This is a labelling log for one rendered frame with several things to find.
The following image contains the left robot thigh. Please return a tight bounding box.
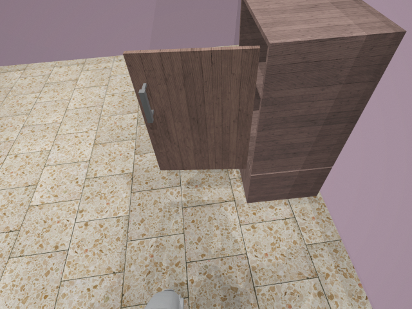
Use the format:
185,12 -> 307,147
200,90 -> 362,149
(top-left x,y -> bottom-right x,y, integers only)
144,291 -> 184,309

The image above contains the cupboard door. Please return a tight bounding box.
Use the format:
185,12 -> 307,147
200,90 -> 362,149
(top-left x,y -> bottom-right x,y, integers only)
123,46 -> 260,171

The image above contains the handle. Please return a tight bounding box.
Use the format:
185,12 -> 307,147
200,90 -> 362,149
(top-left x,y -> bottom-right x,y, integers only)
138,83 -> 154,123

